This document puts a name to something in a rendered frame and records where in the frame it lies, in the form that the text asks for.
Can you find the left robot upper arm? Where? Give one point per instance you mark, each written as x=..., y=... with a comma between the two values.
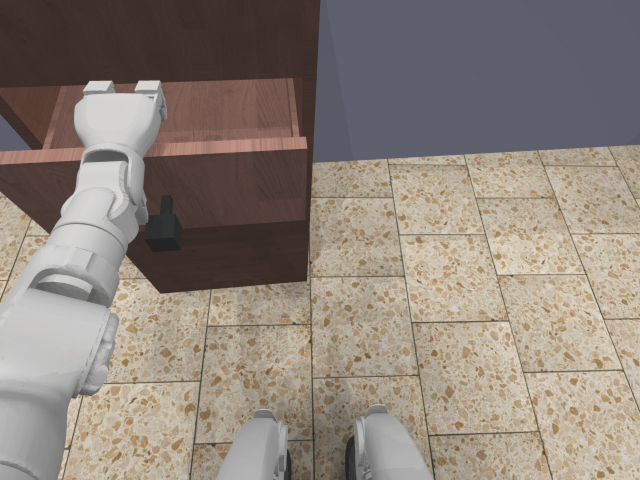
x=52, y=348

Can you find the cabinet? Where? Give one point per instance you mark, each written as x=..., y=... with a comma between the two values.
x=46, y=44

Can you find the robot left thigh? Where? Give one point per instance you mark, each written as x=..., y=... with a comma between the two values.
x=258, y=452

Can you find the robot left forearm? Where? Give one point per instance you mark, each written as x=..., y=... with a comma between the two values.
x=83, y=254

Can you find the handle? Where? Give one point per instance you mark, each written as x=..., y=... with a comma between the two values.
x=164, y=232

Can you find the left robot hand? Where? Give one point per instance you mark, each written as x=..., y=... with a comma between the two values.
x=127, y=119

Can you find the drawer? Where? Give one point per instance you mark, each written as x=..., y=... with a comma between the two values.
x=229, y=153

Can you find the right robot shin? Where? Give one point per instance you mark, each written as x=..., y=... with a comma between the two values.
x=366, y=475

